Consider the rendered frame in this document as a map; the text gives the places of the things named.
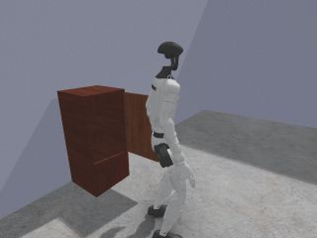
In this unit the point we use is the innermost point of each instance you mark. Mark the right robot hand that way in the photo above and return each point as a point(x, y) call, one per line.
point(185, 172)

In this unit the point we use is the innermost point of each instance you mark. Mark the robot left upper arm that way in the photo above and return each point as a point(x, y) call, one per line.
point(149, 101)

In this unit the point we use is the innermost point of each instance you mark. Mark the robot right upper arm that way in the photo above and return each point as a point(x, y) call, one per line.
point(170, 92)

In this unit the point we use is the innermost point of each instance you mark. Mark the right robot thigh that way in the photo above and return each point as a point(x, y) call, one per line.
point(165, 158)

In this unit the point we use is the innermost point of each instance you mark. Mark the robot left forearm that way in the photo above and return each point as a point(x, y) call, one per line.
point(149, 115)

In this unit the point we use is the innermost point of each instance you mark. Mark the robot right forearm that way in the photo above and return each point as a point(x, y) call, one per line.
point(169, 135)

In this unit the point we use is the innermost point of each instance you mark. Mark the right robot shin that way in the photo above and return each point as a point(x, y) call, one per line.
point(173, 210)

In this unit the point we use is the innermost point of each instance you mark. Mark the cupboard door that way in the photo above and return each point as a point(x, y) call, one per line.
point(138, 126)

